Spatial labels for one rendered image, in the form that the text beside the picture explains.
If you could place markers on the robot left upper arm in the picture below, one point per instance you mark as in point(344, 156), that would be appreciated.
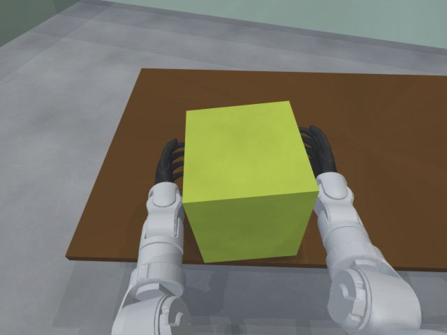
point(164, 315)

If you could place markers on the robot right upper arm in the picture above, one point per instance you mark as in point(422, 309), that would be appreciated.
point(364, 302)

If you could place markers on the carton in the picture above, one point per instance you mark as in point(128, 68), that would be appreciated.
point(248, 186)

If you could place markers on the right robot forearm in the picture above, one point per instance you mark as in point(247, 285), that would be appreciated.
point(344, 237)

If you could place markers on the table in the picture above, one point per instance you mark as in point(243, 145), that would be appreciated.
point(388, 135)

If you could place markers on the robot right hand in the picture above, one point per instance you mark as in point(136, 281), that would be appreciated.
point(322, 159)

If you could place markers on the robot left hand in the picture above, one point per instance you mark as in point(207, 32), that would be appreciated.
point(165, 167)

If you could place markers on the left robot forearm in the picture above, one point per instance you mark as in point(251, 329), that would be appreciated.
point(159, 268)

